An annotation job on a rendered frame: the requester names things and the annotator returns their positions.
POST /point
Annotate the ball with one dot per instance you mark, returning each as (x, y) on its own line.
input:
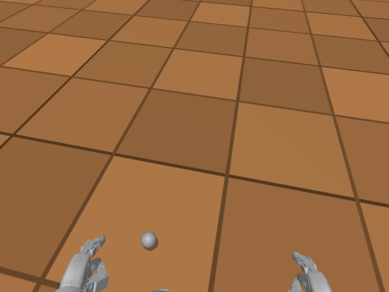
(148, 239)

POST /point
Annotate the right robot hand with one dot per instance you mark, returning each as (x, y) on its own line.
(313, 280)

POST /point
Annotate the left robot hand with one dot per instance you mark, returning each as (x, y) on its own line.
(79, 270)

